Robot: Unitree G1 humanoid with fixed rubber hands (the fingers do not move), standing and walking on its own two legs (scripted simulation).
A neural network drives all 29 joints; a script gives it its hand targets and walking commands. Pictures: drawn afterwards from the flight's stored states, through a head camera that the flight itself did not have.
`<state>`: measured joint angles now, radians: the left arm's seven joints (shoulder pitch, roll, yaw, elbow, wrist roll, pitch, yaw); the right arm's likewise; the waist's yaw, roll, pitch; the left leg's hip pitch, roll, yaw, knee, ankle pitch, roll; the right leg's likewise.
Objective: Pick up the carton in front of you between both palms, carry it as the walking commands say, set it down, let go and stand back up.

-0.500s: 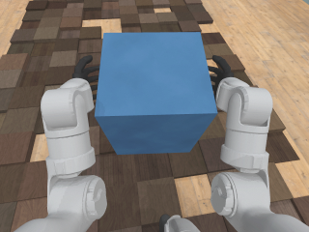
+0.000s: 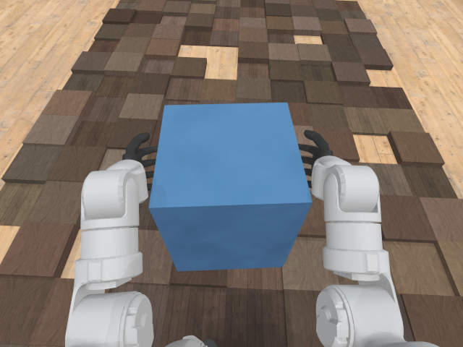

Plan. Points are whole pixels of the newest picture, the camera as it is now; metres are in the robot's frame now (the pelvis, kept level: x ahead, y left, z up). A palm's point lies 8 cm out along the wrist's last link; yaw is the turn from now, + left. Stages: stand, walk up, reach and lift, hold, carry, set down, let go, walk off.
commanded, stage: carry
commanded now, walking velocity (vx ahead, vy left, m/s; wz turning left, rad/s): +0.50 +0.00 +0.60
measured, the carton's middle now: (228, 192) +0.37 -0.02 +0.03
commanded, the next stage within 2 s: none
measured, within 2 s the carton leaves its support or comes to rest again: neither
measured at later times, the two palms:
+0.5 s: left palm (151, 79) +0.65 +0.13 +0.08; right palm (281, 69) +0.67 -0.16 +0.08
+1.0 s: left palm out of the picture +1.00 -0.02 +0.14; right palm (321, 2) +0.88 -0.30 +0.14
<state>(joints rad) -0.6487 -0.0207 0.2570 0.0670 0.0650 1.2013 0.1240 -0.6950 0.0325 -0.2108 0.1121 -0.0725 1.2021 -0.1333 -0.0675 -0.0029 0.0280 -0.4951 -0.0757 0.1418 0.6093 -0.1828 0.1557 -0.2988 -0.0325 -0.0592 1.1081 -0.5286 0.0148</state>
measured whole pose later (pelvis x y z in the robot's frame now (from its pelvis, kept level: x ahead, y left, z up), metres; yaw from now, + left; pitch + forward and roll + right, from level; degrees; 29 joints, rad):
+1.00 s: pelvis +0.60 -0.04 +0.02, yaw -17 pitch +5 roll +0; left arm -0.68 0.00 0.22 -0.01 0.05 1.24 0.13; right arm -0.62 0.03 -0.20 -0.04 -0.02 1.21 -0.17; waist -0.08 -0.03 0.00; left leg -0.20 0.11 0.22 0.50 -0.41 -0.02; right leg -0.72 -0.04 -0.04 0.91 -0.27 -0.02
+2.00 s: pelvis +1.19 -0.30 +0.01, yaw -14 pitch +6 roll -1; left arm -0.61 -0.04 0.23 -0.03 0.07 1.20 0.13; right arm -0.64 0.04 -0.21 0.02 -0.04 1.18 -0.13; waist -0.05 0.00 -0.02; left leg -0.24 -0.09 -0.08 0.51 -0.36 0.09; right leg -0.72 -0.04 -0.01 0.77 -0.18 0.03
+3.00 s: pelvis +1.74 -0.48 +0.02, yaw -11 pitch +6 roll +2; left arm -0.59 -0.04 0.23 0.09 0.09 1.19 0.11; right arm -0.66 -0.01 -0.17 0.16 -0.04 1.20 -0.13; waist 0.00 0.01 0.02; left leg -0.59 0.03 0.03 1.06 -0.43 0.00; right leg -0.35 0.02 -0.09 0.45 -0.35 -0.08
